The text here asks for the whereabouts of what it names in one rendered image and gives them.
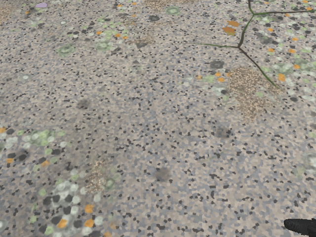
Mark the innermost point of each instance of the right robot hand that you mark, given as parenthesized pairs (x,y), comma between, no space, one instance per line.
(303,226)

